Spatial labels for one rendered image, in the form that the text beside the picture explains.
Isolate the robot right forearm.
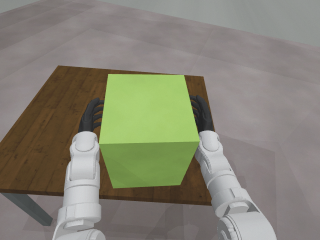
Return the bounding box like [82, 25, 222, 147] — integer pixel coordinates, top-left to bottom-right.
[194, 130, 277, 240]

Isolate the left robot upper arm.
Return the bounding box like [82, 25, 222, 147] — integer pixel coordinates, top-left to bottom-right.
[56, 229, 106, 240]

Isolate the table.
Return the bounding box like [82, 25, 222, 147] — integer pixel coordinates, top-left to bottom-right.
[0, 65, 215, 226]

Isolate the carton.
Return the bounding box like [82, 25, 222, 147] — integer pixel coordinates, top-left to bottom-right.
[99, 74, 200, 189]

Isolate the right robot upper arm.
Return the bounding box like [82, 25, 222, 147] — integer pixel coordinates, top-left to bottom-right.
[217, 211, 276, 240]

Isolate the right robot hand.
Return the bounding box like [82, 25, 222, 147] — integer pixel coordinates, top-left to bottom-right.
[189, 95, 214, 133]

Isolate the left robot hand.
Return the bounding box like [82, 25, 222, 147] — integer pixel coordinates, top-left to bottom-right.
[78, 97, 105, 133]

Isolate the robot left forearm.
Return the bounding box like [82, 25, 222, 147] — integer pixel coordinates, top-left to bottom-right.
[52, 131, 102, 240]

